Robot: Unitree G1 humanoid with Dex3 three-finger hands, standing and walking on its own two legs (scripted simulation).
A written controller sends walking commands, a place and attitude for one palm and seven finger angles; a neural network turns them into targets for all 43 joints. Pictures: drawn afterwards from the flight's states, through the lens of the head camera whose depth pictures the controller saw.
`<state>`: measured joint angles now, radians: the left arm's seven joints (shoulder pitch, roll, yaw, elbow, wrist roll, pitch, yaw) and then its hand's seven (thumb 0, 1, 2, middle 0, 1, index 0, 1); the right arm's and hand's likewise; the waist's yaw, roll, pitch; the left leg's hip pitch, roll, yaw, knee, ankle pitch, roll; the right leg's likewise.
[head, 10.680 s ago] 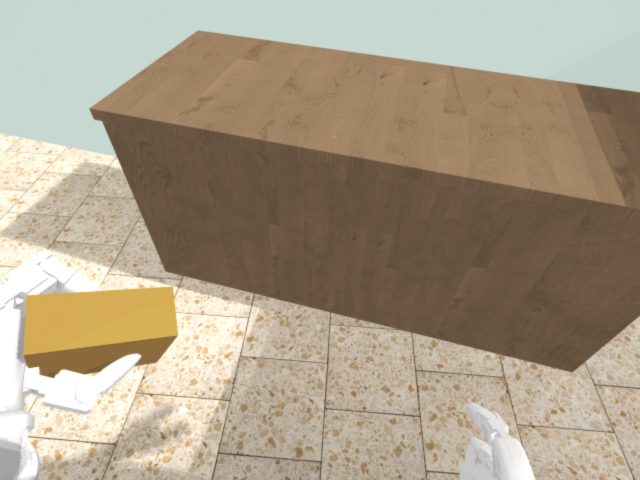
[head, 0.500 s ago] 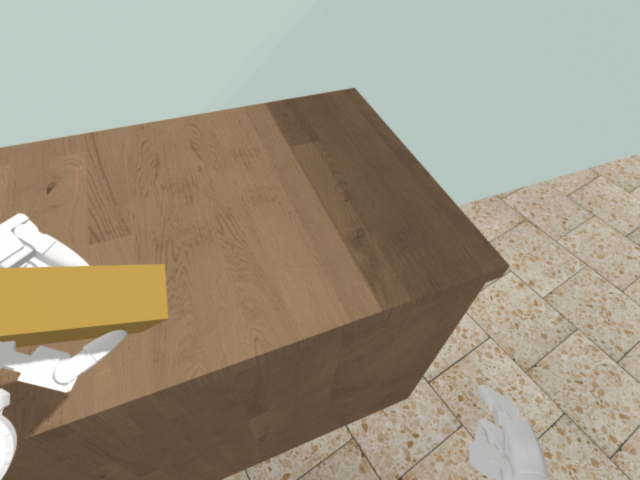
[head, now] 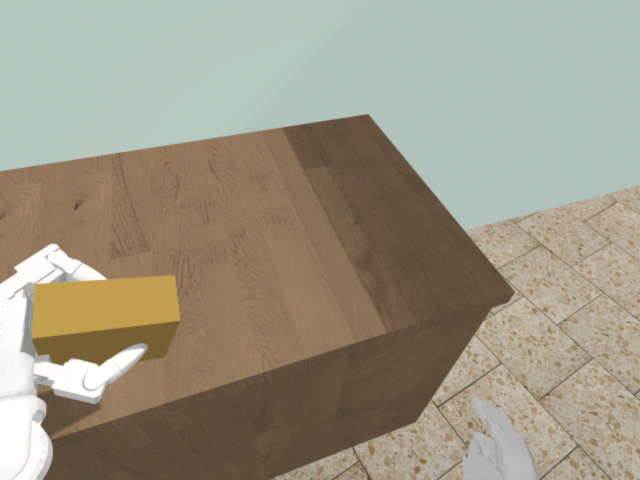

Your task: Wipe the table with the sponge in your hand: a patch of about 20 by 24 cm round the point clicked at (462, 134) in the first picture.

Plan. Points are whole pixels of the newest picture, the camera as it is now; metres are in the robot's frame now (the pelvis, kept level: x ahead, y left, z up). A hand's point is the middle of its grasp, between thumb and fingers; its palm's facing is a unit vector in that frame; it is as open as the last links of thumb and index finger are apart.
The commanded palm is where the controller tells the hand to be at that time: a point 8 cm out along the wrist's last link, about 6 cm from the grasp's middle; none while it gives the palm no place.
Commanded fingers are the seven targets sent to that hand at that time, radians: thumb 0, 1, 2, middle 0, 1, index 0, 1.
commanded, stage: come to a stop and stand still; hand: left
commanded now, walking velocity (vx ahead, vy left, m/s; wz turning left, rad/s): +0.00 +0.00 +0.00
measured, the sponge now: (129, 324) +0.23 +0.22 +0.13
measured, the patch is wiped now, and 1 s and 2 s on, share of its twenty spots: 0.00 0.00 0.00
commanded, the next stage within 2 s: look again from close up in 1.14 s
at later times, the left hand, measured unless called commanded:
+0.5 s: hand (50, 313) +0.24 +0.31 +0.12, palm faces +0.38 -0.83 -0.41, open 9.3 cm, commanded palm +0.17 +0.32 +0.17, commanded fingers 0.00 0.10 1.30 -1.20 -1.60 -1.20 -1.60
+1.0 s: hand (60, 329) +0.21 +0.27 +0.14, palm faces +0.35 -0.87 -0.35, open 9.3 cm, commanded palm +0.16 +0.31 +0.17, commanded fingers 0.00 0.10 1.30 -1.20 -1.60 -1.20 -1.60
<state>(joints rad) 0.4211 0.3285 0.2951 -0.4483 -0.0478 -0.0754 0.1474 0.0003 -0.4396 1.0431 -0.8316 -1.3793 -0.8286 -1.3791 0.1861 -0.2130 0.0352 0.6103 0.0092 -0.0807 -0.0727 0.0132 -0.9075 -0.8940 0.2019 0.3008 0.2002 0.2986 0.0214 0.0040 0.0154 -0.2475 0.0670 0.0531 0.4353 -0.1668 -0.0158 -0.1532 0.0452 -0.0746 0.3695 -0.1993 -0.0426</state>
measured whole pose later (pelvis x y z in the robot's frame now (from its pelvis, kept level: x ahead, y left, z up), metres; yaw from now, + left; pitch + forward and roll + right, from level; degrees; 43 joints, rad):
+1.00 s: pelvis -0.01 +0.03 +0.00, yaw +0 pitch -1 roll -1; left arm 0.43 0.34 0.30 -0.46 -0.03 -0.12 0.11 0.00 -0.44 1.04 -0.83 -1.38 -0.83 -1.38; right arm 0.23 -0.22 0.04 0.56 0.01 -0.11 -0.04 0.01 -0.91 -0.89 0.20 0.30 0.20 0.30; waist 0.02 -0.02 0.05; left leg -0.27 0.02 0.08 0.47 -0.18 0.03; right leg -0.18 0.00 -0.05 0.41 -0.21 0.00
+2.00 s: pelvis +0.01 +0.04 +0.00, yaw +0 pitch +1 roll -1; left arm 0.46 0.42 0.33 -0.49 -0.03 -0.24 0.08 0.00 -0.43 1.04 -0.82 -1.39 -0.82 -1.40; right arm 0.23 -0.18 0.03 0.59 0.01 -0.17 -0.03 0.01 -0.91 -0.89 0.20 0.30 0.20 0.30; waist 0.03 -0.06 0.07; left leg -0.27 0.00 0.09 0.47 -0.21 0.05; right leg -0.20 -0.03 -0.04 0.44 -0.25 0.02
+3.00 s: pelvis +0.01 +0.04 +0.00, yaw +0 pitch +0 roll -2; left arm 0.46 0.38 0.35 -0.48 -0.04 -0.19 0.11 0.00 -0.43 1.04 -0.82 -1.40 -0.81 -1.40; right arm 0.20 -0.20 0.02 0.58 0.01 -0.11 -0.04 0.01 -0.91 -0.89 0.20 0.30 0.20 0.30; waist 0.02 -0.02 0.05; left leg -0.25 0.01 0.08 0.44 -0.19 0.04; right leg -0.15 -0.01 -0.05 0.35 -0.20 0.02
